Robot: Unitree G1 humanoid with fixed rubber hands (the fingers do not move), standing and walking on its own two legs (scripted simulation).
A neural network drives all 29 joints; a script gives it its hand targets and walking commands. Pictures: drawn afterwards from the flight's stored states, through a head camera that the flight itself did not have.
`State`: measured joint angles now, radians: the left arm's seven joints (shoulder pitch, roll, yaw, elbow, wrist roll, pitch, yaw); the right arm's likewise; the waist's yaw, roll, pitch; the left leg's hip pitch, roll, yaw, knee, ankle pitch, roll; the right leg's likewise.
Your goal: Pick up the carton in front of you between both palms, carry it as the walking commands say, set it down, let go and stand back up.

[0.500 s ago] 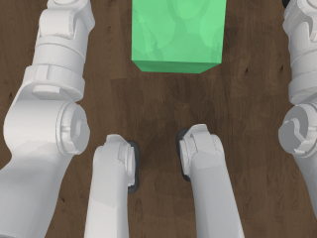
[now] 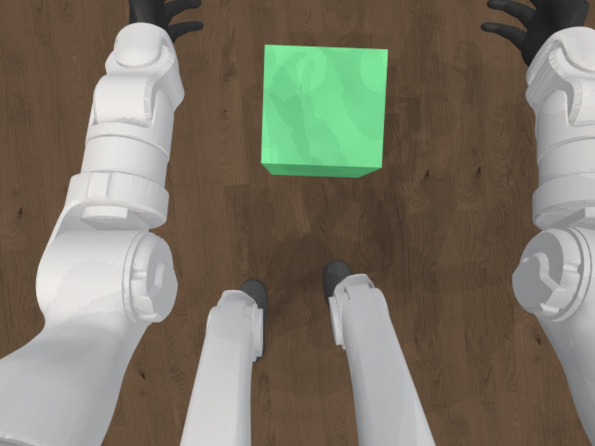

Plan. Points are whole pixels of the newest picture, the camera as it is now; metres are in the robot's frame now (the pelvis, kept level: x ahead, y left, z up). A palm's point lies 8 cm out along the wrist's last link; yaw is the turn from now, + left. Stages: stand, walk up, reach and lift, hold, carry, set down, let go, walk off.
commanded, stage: set down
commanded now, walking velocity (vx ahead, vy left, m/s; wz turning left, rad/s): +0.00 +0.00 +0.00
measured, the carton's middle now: (319, 123) +0.54 -0.09 -0.48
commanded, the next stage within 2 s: let go in 0.04 s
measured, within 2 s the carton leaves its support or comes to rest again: neither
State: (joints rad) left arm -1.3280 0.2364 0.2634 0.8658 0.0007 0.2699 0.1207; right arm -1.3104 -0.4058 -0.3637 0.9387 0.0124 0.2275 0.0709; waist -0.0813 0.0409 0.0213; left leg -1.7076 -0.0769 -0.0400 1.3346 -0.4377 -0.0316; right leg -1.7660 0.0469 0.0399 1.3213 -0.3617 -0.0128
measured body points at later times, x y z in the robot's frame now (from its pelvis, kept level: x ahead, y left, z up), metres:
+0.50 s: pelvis +0.05 -0.01 +0.11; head +0.30 -0.03 +0.49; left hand +0.47 +0.14 -0.01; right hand +0.43 -0.29 +0.00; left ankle +0.07 +0.12 -0.57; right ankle +0.09 -0.10 -0.57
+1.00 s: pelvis +0.09 +0.02 +0.17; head +0.15 +0.02 +0.62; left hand +0.30 +0.23 +0.09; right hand +0.26 -0.23 +0.09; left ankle +0.07 +0.12 -0.57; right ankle +0.09 -0.10 -0.57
